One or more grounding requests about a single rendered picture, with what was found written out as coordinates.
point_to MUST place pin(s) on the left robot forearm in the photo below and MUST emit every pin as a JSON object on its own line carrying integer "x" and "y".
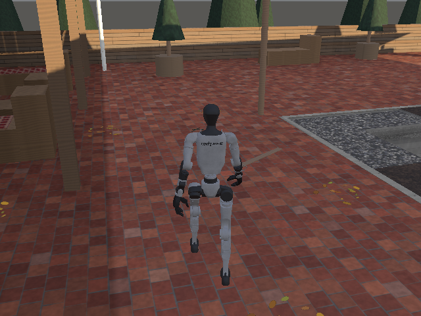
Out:
{"x": 183, "y": 174}

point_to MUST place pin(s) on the right robot forearm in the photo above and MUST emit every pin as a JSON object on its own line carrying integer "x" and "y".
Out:
{"x": 238, "y": 170}

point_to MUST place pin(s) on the left robot hand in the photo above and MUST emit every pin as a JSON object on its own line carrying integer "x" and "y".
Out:
{"x": 176, "y": 203}

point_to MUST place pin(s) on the left robot upper arm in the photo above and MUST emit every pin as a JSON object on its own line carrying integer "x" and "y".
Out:
{"x": 190, "y": 139}

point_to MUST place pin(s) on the left robot thigh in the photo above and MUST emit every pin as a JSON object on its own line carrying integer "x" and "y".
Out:
{"x": 195, "y": 192}

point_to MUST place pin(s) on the right robot upper arm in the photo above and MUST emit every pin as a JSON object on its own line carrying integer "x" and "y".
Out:
{"x": 234, "y": 148}

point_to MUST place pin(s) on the right robot hand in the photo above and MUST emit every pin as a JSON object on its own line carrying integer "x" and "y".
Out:
{"x": 239, "y": 180}

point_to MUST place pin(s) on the robot left foot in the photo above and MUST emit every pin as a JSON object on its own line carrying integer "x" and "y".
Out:
{"x": 194, "y": 247}

